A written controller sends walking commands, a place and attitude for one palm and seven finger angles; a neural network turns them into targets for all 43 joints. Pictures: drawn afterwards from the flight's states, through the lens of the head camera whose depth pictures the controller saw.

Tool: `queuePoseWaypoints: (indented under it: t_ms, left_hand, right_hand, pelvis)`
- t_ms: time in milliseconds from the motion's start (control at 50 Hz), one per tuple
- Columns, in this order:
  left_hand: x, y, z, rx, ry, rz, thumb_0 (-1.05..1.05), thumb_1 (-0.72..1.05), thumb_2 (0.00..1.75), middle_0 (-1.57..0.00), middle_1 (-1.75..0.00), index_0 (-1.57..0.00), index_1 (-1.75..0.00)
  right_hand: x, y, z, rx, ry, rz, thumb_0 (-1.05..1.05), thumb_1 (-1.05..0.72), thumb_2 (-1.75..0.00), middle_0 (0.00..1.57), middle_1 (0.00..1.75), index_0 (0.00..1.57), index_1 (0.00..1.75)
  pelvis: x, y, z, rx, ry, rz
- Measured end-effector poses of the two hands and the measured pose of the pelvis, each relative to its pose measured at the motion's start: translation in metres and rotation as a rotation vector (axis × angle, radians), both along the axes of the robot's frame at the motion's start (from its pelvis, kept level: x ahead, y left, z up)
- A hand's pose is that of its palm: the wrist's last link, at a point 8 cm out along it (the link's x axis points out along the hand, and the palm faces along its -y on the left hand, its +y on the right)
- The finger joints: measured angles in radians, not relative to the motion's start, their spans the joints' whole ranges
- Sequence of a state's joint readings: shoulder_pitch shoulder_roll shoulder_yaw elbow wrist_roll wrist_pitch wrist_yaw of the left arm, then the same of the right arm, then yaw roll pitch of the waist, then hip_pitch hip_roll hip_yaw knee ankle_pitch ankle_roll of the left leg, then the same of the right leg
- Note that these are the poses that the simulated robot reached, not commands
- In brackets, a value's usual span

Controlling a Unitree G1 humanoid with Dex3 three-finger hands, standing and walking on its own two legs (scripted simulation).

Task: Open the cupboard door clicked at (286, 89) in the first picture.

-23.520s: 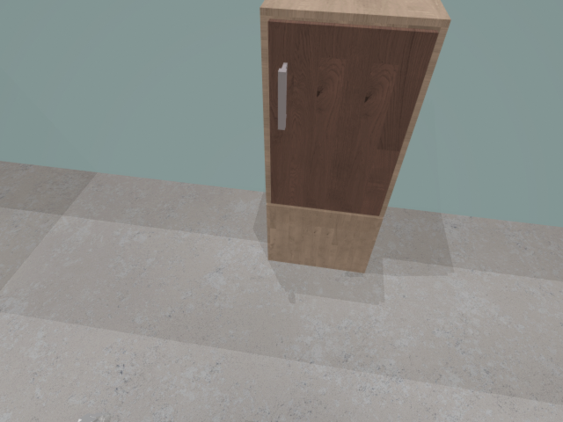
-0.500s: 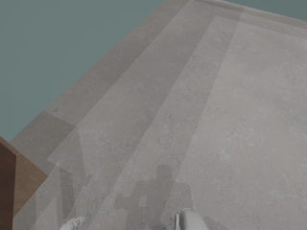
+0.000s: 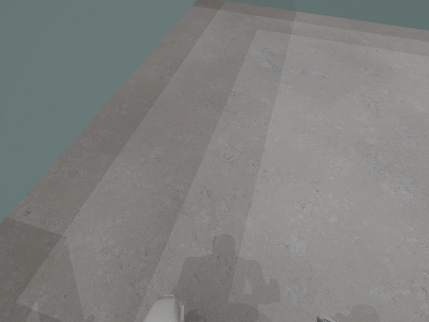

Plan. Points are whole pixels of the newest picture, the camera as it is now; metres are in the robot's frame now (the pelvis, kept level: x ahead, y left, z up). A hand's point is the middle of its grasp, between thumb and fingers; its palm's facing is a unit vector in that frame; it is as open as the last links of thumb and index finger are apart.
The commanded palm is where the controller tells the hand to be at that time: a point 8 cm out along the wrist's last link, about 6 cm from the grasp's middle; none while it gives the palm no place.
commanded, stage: walk to a spot facing it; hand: left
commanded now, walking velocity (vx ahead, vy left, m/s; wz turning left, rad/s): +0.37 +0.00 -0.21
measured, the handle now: out of the picture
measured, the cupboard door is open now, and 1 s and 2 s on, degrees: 46 46 46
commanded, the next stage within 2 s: turn to face it in 0.84 s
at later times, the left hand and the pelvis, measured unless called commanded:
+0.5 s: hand (158, 225) +0.35 +0.17 -0.16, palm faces -0.19 -0.96 -0.19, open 7.4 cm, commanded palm none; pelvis +0.22 +0.00 +0.00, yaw -10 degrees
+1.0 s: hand (184, 197) +0.46 +0.12 -0.20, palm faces -0.13 -0.98 -0.16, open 7.3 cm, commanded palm none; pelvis +0.47 -0.06 -0.02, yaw -11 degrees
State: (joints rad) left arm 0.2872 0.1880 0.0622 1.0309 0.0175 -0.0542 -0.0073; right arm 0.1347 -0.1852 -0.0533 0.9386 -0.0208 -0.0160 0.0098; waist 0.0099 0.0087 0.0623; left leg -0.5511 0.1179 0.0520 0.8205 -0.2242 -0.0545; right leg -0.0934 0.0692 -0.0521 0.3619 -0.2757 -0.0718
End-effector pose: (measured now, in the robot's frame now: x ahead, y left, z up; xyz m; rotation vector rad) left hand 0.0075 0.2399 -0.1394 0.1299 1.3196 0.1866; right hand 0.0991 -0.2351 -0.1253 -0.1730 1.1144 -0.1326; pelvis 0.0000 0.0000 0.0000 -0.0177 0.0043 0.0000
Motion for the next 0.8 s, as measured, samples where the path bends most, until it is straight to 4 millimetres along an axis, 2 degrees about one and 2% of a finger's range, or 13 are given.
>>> queuePoseWaypoints:
  t_ms: [120, 140, 180, 220, 280, 380, 500, 560, 600, 640, 680, 720, 800]
  left_hand:
    - [0.007, 0.013, -0.020, -0.040, 0.137, 0.048, 0.00, 0.92, 0.90, -0.20, -0.30, -0.20, -0.30]
    - [0.012, 0.016, -0.024, -0.047, 0.158, 0.044, 0.00, 0.92, 0.90, -0.20, -0.30, -0.20, -0.30]
    - [0.031, 0.021, -0.026, -0.052, 0.180, 0.019, 0.00, 0.92, 0.90, -0.20, -0.30, -0.20, -0.30]
    - [0.061, 0.025, -0.024, -0.051, 0.165, -0.009, 0.00, 0.92, 0.90, -0.20, -0.30, -0.20, -0.30]
    - [0.119, 0.027, -0.015, -0.049, 0.097, -0.047, 0.01, 0.91, 0.90, -0.20, -0.30, -0.20, -0.30]
    - [0.222, 0.017, 0.002, -0.041, -0.027, -0.135, 0.00, 0.91, 0.90, -0.20, -0.30, -0.20, -0.30]
    - [0.347, -0.019, 0.010, -0.016, -0.122, -0.281, 0.00, 0.91, 0.90, -0.19, -0.30, -0.20, -0.30]
    - [0.407, -0.045, 0.006, 0.001, -0.179, -0.343, 0.00, 0.91, 0.90, -0.19, -0.30, -0.20, -0.30]
    - [0.435, -0.060, 0.003, 0.011, -0.228, -0.351, 0.00, 0.91, 0.90, -0.20, -0.30, -0.20, -0.30]
    - [0.448, -0.072, 0.005, 0.010, -0.238, -0.341, 0.00, 0.91, 0.90, -0.20, -0.30, -0.20, -0.30]
    - [0.452, -0.081, 0.007, 0.005, -0.211, -0.329, 0.00, 0.91, 0.90, -0.20, -0.30, -0.20, -0.30]
    - [0.450, -0.089, 0.006, -0.006, -0.163, -0.320, 0.00, 0.91, 0.90, -0.20, -0.30, -0.20, -0.30]
    - [0.454, -0.081, 0.007, 0.015, -0.106, -0.264, -0.02, 0.96, 0.90, -0.20, -0.30, -0.20, -0.30]
  right_hand:
    - [0.106, 0.027, 0.004, -0.021, -0.126, 0.058, 0.00, -0.91, -0.90, 0.19, 0.30, 0.20, 0.30]
    - [0.117, 0.030, 0.003, -0.029, -0.146, 0.057, 0.00, -0.91, -0.90, 0.20, 0.30, 0.20, 0.30]
    - [0.125, 0.035, 0.003, -0.033, -0.151, 0.040, 0.00, -0.91, -0.90, 0.20, 0.30, 0.20, 0.30]
    - [0.120, 0.038, 0.002, -0.029, -0.117, 0.009, 0.00, -0.91, -0.90, 0.20, 0.30, 0.20, 0.30]
    - [0.098, 0.041, -0.001, -0.015, -0.008, -0.046, 0.00, -0.91, -0.90, 0.20, 0.30, 0.20, 0.30]
    - [0.053, 0.023, -0.003, -0.027, 0.178, -0.177, -0.01, -0.95, -0.90, 0.20, 0.30, 0.21, 0.30]
    - [0.009, 0.017, -0.009, 0.025, 0.394, -0.297, 0.00, -0.93, -0.90, 0.20, 0.30, 0.20, 0.30]
    - [0.000, 0.014, -0.017, 0.069, 0.489, -0.345, 0.00, -0.93, -0.90, 0.20, 0.30, 0.20, 0.30]
    - [0.005, 0.009, -0.023, 0.098, 0.538, -0.366, 0.00, -0.92, -0.90, 0.20, 0.30, 0.20, 0.30]
    - [0.025, 0.002, -0.024, 0.107, 0.541, -0.379, 0.00, -0.92, -0.90, 0.20, 0.30, 0.20, 0.30]
    - [0.060, -0.010, -0.023, 0.102, 0.495, -0.380, 0.01, -0.92, -0.90, 0.20, 0.30, 0.20, 0.30]
    - [0.102, -0.021, -0.021, 0.095, 0.421, -0.374, 0.01, -0.92, -0.90, 0.20, 0.30, 0.20, 0.30]
    - [0.196, -0.041, -0.017, 0.087, 0.267, -0.330, 0.00, -0.92, -0.90, 0.19, 0.30, 0.20, 0.30]
  pelvis:
    - [0.065, 0.024, -0.014, -0.010, -0.012, -0.034]
    - [0.074, 0.028, -0.018, -0.007, -0.014, -0.045]
    - [0.090, 0.032, -0.018, 0.006, -0.024, -0.067]
    - [0.105, 0.034, -0.014, 0.013, -0.025, -0.081]
    - [0.128, 0.035, -0.004, 0.015, -0.018, -0.095]
    - [0.169, 0.031, 0.005, 0.017, -0.004, -0.134]
    - [0.223, 0.005, 0.000, 0.033, 0.006, -0.181]
    - [0.253, -0.018, -0.011, 0.039, 0.006, -0.199]
    - [0.270, -0.032, -0.018, 0.040, 0.001, -0.203]
    - [0.285, -0.040, -0.016, 0.033, -0.010, -0.203]
    - [0.302, -0.048, -0.010, 0.028, -0.014, -0.203]
    - [0.320, -0.054, -0.004, 0.027, -0.012, -0.202]
    - [0.356, -0.063, 0.002, 0.019, -0.003, -0.195]
